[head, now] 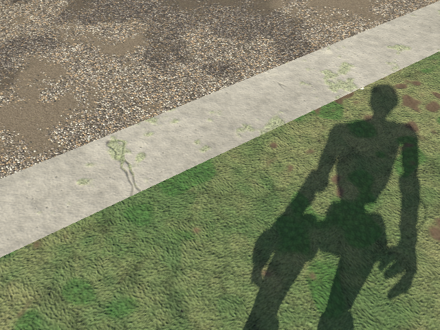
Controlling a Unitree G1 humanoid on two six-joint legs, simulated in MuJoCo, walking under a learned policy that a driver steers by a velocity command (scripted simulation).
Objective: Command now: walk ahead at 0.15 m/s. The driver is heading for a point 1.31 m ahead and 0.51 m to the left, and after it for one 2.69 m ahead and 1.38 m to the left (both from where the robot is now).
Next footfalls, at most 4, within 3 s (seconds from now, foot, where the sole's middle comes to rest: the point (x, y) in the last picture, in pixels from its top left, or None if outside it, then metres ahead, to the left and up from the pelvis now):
0.70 right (263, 315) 0.55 -0.09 -0.77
1.20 left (171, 212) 0.92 0.21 -0.77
1.60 right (167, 142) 1.28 0.26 -0.77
1.98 left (86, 180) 1.08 0.55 -0.77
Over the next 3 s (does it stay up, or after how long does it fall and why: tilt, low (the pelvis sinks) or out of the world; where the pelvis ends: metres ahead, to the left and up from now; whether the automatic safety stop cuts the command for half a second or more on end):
stays up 1.05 0.47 0.00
